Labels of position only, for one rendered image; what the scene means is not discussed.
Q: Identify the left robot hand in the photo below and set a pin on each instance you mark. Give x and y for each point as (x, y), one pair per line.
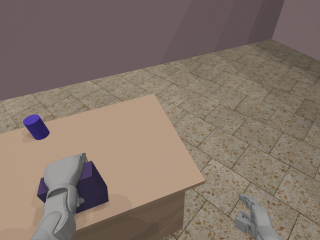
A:
(67, 170)

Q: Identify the right robot forearm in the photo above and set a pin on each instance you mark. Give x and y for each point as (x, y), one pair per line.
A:
(265, 232)

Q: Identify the right robot hand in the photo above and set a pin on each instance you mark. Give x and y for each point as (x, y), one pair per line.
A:
(258, 216)

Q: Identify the left robot forearm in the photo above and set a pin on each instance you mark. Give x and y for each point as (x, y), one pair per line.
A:
(58, 214)

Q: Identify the sponge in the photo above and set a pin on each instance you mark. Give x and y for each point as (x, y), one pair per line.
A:
(91, 187)

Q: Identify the table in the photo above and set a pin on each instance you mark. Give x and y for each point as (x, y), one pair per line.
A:
(138, 154)

